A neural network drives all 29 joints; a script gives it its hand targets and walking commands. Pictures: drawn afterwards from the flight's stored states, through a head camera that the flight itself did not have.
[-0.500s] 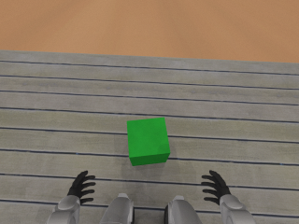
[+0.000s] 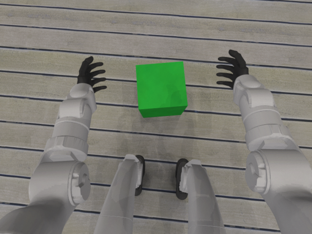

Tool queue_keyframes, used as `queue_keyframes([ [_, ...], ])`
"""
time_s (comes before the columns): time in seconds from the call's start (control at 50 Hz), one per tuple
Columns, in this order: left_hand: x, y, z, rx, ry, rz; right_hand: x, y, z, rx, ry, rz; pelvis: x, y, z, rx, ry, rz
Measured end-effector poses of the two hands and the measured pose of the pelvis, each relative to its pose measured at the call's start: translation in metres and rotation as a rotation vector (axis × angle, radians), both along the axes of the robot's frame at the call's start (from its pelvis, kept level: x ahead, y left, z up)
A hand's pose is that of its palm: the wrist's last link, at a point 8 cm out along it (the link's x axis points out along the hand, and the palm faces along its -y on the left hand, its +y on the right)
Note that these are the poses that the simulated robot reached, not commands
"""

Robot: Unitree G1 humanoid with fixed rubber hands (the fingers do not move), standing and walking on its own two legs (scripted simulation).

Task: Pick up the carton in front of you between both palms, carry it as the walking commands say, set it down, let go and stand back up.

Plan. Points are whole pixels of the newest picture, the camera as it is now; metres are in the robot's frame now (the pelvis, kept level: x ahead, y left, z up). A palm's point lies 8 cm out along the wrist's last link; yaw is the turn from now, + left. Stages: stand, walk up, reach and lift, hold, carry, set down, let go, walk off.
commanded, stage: reach and lift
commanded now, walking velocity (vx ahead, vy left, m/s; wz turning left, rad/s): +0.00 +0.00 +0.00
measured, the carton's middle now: (160, 92) +0.55 +0.03 -0.54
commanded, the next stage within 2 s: none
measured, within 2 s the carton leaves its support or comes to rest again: neither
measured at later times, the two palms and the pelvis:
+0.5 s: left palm (96, 56) +0.54 +0.23 -0.14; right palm (228, 45) +0.60 -0.16 -0.14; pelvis +0.04 +0.00 -0.01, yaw +1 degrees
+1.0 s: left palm (116, 87) +0.52 +0.22 -0.39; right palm (205, 81) +0.58 -0.15 -0.39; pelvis -0.02 +0.00 -0.24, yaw +2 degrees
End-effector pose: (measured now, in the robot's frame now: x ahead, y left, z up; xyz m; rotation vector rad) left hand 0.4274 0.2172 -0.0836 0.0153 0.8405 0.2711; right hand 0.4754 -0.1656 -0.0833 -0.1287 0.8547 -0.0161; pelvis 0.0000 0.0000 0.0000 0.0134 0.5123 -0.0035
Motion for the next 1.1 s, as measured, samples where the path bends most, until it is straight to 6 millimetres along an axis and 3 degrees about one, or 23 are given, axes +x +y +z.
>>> queue_keyframes([
  [0.3, 0.101, 0.008, -0.018, 0.015, -0.193, 0.021, 0.113, 0.005, -0.017, 0.023, -0.185, 0.023, 0.021, -0.001, -0.008, 0.003, 0.254, 0.004],
  [0.42, 0.113, 0.009, -0.033, 0.018, -0.21, 0.015, 0.127, 0.008, -0.033, 0.03, -0.206, 0.032, 0.036, -0.001, -0.006, 0.002, 0.341, 0.009],
  [0.52, 0.109, 0.008, -0.064, 0.013, -0.193, 0.022, 0.122, 0.01, -0.064, 0.039, -0.19, 0.024, 0.041, -0.001, -0.019, 0.003, 0.396, 0.013],
  [0.64, 0.1, 0.005, -0.125, 0.009, -0.159, 0.025, 0.11, 0.013, -0.127, 0.037, -0.164, 0.013, 0.036, -0.001, -0.063, 0.005, 0.434, 0.015],
  [0.86, 0.095, 0.007, -0.247, 0.021, -0.158, 0.022, 0.101, 0.009, -0.252, 0.01, -0.18, -0.003, 0.001, -0.002, -0.182, 0.012, 0.349, 0.022],
  [0.98, 0.094, 0.004, -0.296, 0.009, -0.144, 0.023, 0.101, 0.012, -0.299, 0.013, -0.172, -0.005, -0.017, -0.004, -0.232, 0.015, 0.258, 0.024],
  [1.1, 0.095, 0.0, -0.336, -0.004, -0.117, 0.017, 0.101, 0.016, -0.337, 0.018, -0.144, -0.004, -0.025, -0.005, -0.263, 0.017, 0.184, 0.027],
])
